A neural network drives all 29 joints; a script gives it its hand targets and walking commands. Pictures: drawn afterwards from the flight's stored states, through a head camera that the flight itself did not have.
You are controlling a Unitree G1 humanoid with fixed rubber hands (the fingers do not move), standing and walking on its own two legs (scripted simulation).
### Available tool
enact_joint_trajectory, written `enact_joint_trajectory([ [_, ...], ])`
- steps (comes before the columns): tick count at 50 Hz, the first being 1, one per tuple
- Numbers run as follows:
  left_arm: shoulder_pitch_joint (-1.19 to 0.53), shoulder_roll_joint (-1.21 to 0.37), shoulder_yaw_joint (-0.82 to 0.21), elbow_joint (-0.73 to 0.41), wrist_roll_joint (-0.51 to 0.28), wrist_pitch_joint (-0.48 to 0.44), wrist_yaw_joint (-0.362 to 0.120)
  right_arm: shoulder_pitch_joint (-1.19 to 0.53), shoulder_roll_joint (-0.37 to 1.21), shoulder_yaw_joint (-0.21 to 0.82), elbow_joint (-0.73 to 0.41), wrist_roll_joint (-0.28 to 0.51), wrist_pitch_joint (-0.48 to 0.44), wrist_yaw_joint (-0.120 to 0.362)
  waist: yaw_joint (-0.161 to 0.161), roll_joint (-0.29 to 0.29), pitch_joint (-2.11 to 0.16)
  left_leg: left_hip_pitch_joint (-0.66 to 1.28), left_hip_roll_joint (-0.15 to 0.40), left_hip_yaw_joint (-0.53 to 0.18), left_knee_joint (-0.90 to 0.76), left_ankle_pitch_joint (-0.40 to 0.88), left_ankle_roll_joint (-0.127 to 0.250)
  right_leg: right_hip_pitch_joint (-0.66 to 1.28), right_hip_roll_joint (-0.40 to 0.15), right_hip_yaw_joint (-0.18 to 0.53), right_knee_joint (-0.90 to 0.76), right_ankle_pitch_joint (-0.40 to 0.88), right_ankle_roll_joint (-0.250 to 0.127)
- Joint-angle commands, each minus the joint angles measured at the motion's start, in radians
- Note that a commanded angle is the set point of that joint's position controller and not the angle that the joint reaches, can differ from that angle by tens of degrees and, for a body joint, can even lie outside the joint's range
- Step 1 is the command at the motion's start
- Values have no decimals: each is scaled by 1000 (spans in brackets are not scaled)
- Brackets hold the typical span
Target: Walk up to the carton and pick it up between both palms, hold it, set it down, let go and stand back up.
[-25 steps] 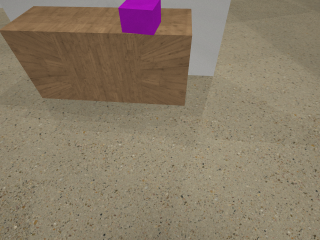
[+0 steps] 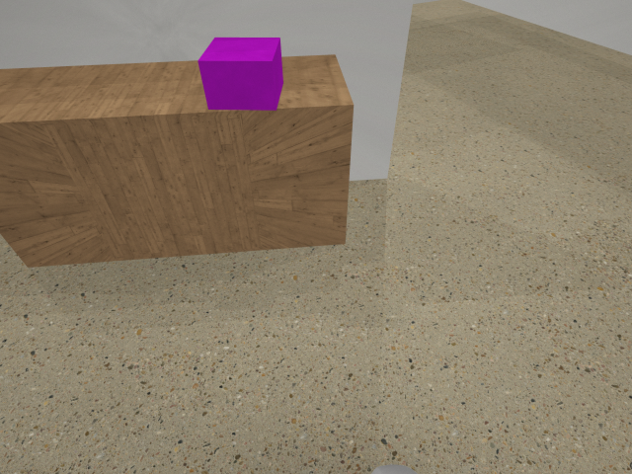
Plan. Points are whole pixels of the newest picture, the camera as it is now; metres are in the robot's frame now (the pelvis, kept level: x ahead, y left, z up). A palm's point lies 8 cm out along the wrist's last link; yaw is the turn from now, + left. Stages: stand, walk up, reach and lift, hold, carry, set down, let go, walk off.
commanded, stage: walk up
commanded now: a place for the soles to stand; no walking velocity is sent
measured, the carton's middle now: (244, 73) +1.29 +0.25 -0.01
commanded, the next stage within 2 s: none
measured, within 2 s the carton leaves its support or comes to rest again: neither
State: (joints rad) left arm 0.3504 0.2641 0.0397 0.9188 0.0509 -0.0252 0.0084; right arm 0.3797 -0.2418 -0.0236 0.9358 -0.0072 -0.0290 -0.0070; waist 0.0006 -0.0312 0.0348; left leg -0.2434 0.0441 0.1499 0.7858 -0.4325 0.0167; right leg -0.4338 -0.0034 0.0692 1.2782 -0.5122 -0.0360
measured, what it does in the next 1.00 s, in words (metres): walks ahead: right foot, then left foot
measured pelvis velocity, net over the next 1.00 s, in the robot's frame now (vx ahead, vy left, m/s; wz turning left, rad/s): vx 0.46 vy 0.19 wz -0.10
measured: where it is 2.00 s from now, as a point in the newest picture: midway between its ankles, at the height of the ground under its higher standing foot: (228, 324)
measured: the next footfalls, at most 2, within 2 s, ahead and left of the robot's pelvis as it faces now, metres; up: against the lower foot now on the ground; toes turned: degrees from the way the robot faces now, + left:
right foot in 0.30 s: +0.33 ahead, -0.09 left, +0.00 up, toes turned -6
left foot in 0.80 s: +0.55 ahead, +0.29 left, +0.00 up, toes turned +1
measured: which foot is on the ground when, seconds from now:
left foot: down 0.00-0.34, up 0.36-0.78, down 0.80-1.00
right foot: up 0.00-0.28, down 0.30-0.80, up 0.82-1.00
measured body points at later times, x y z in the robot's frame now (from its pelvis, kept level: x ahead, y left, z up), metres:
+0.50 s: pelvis +0.24 +0.03 +0.02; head +0.26 +0.01 +0.46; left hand +0.33 +0.26 -0.10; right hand +0.26 -0.25 -0.13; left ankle +0.19 +0.16 -0.60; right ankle +0.29 -0.09 -0.70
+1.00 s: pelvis +0.46 +0.19 +0.01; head +0.47 +0.21 +0.46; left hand +0.59 +0.42 -0.12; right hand +0.44 -0.07 -0.11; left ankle +0.51 +0.28 -0.70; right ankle +0.43 +0.08 -0.63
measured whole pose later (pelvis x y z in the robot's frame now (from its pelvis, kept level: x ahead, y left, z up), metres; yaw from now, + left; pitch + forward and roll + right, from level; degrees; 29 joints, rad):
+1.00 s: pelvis +0.46 +0.19 +0.01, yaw -6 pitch -4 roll +0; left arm 0.32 0.26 0.01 0.74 0.04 -0.04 0.00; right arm 0.42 -0.23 -0.02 0.82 -0.01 -0.02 0.01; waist -0.06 -0.05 0.07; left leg -0.32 0.04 0.12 0.71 -0.32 0.04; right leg -0.46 -0.02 -0.03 1.24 -0.50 -0.04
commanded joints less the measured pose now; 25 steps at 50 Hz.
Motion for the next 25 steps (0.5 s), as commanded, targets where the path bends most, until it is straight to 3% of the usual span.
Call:
enact_joint_trajectory([
  [1,-44,52,-7,-138,-16,-18,-28,43,-131,-2,-33,-22,-48,2,9,75,332,-124,348,-443,-669,-289,184,-292,-72,40,-124,108,12],
  [3,-97,49,-9,-170,-23,-22,-34,73,-151,-5,-10,-28,-54,-1,-2,69,319,-72,334,-381,-675,-219,203,-310,-65,15,-192,185,15],
  [4,-116,49,-10,-185,-25,-25,-37,68,-161,-7,-5,-31,-55,-2,0,81,295,-44,303,-313,-671,-169,207,-301,-61,-10,-260,243,13],
  [7,-179,26,-19,-221,-25,-35,-45,57,-169,-12,-8,-37,-58,9,-8,78,197,-26,198,-110,-607,24,175,-113,-20,-103,-500,444,0],
  [8,-185,17,-20,-225,-20,-38,-45,61,-165,-10,-10,-39,-58,14,-10,79,167,-32,177,-72,-572,105,167,-35,2,-136,-542,496,-3],
  [10,-179,7,-17,-229,-1,-37,-36,91,-169,-8,-9,-41,-48,17,-16,68,113,12,186,-50,-475,270,149,69,26,-157,-601,519,-19],
  [11,-153,8,-15,-227,7,-37,-27,103,-177,-5,-7,-42,-37,15,-8,50,95,42,190,-39,-392,379,138,106,42,-166,-650,511,-29],
  [13,24,37,5,-187,26,-38,0,155,-185,4,-8,-40,-14,12,53,-26,-49,75,128,13,-63,477,119,312,75,-174,-715,468,-41],
  [14,168,78,23,-164,33,-36,16,212,-169,11,-9,-43,-2,14,94,-73,-160,13,73,21,176,376,103,490,34,-62,-686,367,-63],
  [15,283,158,46,-169,32,-35,33,257,-132,20,-41,-41,13,19,108,-181,-253,-165,-18,-27,446,-23,53,645,-239,396,-757,213,-128],
  [16,303,211,55,-197,-6,-27,51,292,-148,18,-67,-38,30,22,96,-101,-264,-346,-62,-123,565,-205,16,717,-432,789,-871,95,-217],
  [17,260,223,70,-210,-42,-18,70,220,-201,8,-97,-27,46,21,108,-68,-247,-474,-20,-169,666,-141,-9,736,-486,913,-951,-55,-303],
  [18,212,202,68,-235,-56,-16,83,115,-218,4,-131,-39,45,25,116,-33,-216,-494,18,-210,691,-77,-20,669,-451,855,-1007,-149,-277],
  [19,167,172,55,-249,-51,-24,87,42,-213,2,-157,-42,38,28,108,12,-148,-488,30,-231,681,-47,-17,573,-416,743,-1015,-57,-232],
  [20,140,146,40,-253,-40,-37,87,4,-182,7,-172,-45,32,32,91,64,-80,-456,44,-256,636,-22,-16,472,-386,624,-1006,119,-194],
  [21,113,136,27,-244,-33,-52,80,-21,-143,13,-178,-43,28,38,68,56,-13,-413,52,-263,582,5,-21,362,-354,499,-996,277,-173],
  [23,65,114,24,-217,-25,-77,57,4,-83,17,-184,-47,28,49,14,2,59,-345,53,-258,509,9,-37,211,-299,323,-988,378,-191],
  [25,49,88,24,-204,-19,-90,46,16,-70,10,-169,-47,33,61,-13,-17,98,-326,46,-236,453,52,-53,131,-276,231,-997,396,-202],
])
